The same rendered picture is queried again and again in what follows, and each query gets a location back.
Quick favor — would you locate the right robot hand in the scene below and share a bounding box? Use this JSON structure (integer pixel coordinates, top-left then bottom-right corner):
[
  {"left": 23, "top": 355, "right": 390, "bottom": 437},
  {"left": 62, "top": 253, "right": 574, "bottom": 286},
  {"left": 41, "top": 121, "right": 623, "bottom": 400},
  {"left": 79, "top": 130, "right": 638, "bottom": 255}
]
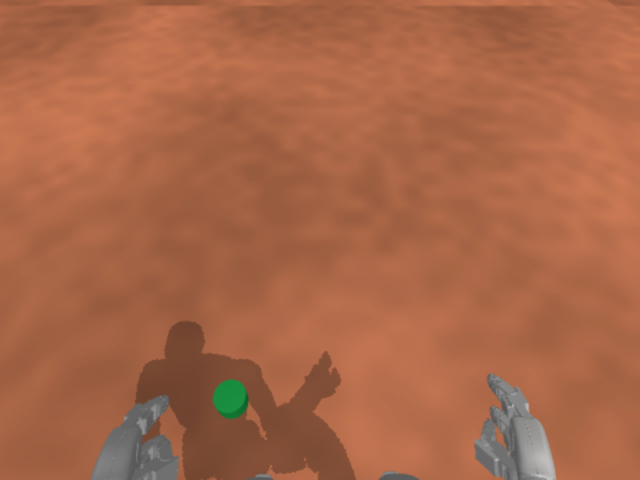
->
[{"left": 474, "top": 374, "right": 556, "bottom": 480}]

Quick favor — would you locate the left robot hand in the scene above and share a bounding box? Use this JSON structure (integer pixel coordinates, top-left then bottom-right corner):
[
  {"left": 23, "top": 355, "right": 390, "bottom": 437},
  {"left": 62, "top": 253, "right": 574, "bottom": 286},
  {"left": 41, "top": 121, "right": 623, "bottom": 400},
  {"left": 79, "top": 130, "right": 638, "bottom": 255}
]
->
[{"left": 90, "top": 395, "right": 179, "bottom": 480}]

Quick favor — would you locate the tin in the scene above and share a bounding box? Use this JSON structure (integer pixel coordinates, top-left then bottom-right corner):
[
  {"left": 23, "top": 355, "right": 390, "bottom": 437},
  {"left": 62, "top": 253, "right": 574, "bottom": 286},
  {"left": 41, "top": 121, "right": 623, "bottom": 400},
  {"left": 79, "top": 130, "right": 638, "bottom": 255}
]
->
[{"left": 213, "top": 380, "right": 249, "bottom": 419}]

